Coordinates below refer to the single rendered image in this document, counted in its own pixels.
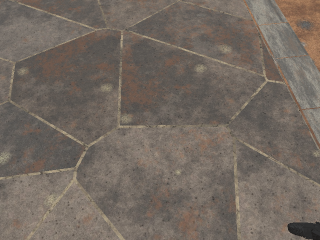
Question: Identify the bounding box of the robot right hand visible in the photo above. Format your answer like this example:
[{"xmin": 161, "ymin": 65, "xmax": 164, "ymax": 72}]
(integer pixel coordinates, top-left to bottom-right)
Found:
[{"xmin": 287, "ymin": 221, "xmax": 320, "ymax": 240}]

